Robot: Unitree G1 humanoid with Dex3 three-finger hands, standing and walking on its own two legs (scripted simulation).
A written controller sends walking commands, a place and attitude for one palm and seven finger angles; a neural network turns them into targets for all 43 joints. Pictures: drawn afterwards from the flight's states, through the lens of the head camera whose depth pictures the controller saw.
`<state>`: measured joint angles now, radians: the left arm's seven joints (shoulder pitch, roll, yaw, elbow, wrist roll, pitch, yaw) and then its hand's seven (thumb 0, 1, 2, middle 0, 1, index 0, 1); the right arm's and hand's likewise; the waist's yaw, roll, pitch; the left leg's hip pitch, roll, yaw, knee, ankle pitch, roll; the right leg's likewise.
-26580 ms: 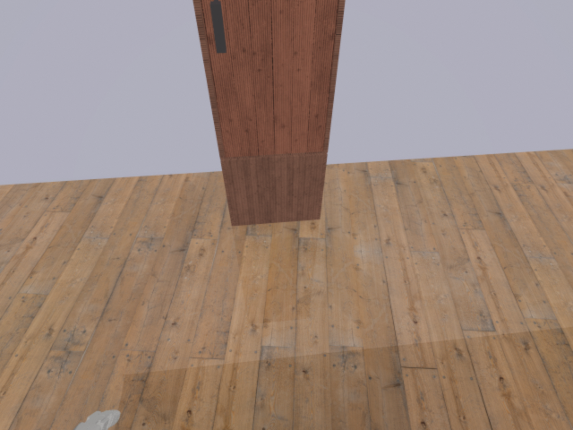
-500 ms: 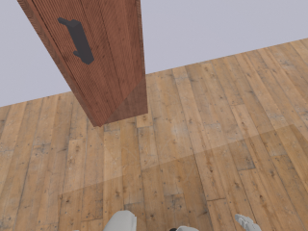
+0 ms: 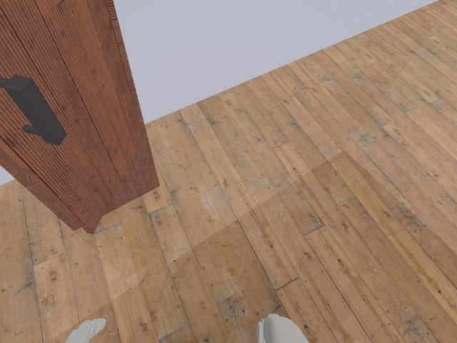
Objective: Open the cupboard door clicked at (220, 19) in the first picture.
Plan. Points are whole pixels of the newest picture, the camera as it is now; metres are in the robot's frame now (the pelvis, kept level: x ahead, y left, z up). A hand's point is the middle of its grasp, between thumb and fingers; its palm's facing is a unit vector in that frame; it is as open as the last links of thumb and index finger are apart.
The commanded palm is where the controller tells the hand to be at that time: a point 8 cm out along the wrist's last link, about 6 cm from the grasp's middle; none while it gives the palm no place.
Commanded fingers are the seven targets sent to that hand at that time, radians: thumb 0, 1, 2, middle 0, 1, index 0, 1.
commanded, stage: walk to a spot facing it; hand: left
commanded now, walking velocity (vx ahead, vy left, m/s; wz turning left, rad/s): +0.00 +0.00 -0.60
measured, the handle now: (25, 110) +0.41 +0.36 +0.12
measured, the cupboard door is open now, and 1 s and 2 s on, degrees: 42 42 42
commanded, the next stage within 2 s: none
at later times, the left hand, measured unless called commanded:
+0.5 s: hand (170, 311) +0.18 +0.12 -0.16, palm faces -0.30 -0.93 -0.23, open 7.4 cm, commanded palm none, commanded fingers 0.00 0.90 0.90 -0.20 -0.30 -0.20 -0.30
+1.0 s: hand (191, 239) +0.33 +0.10 -0.18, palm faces -0.56 -0.82 -0.14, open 7.4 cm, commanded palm none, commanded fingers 0.00 0.90 0.90 -0.20 -0.30 -0.20 -0.30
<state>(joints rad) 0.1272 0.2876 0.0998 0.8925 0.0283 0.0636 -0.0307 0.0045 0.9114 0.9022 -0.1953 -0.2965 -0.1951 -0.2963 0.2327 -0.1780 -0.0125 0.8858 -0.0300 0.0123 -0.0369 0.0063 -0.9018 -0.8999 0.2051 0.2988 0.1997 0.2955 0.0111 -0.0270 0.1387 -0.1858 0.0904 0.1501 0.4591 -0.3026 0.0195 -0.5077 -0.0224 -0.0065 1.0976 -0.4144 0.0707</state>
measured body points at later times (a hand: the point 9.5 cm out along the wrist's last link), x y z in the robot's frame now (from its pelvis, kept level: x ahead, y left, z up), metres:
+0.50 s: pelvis +0.04 -0.03 +0.00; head +0.09 -0.06 +0.44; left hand +0.19 +0.17 -0.14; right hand +0.04 -0.30 -0.16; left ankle +0.09 +0.13 -0.68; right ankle +0.00 -0.12 -0.75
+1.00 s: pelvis +0.16 -0.02 +0.00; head +0.21 -0.01 +0.44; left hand +0.36 +0.14 -0.17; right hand -0.01 -0.19 -0.13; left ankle +0.11 +0.09 -0.74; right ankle +0.10 -0.16 -0.64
